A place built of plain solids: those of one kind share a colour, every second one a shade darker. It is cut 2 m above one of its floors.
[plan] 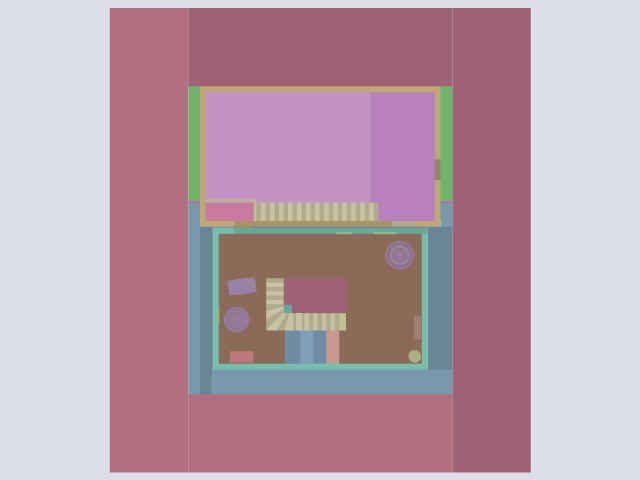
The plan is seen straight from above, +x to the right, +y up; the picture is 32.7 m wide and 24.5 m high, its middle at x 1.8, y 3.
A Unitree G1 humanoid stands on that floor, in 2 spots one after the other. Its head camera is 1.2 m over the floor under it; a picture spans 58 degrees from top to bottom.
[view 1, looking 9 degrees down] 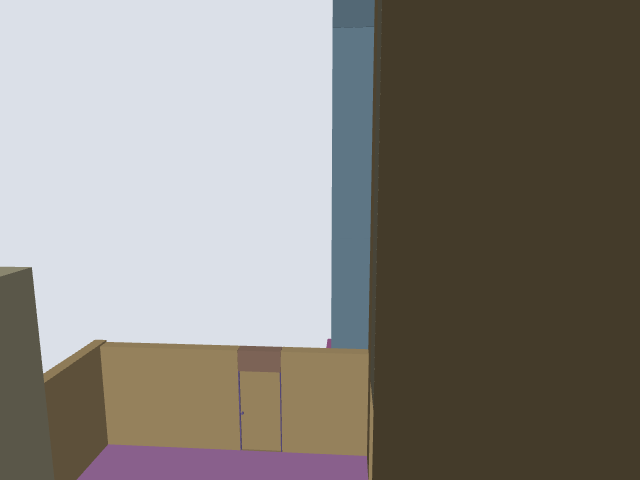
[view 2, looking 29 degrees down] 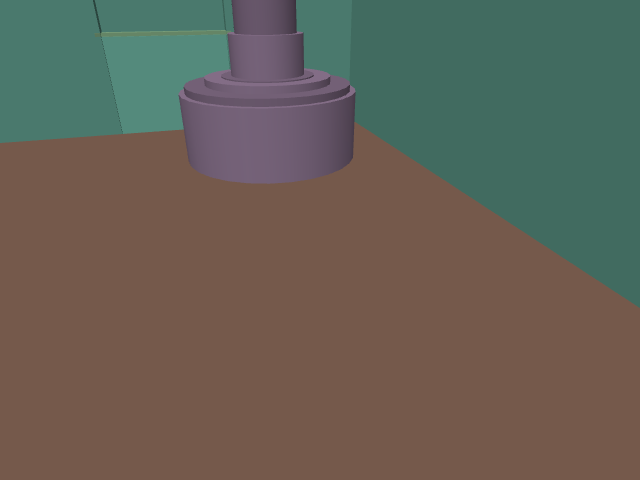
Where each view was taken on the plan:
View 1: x -2.05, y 4.45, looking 4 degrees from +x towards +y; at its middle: nothing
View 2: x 5.18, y -1.49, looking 73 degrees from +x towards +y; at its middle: floor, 2.48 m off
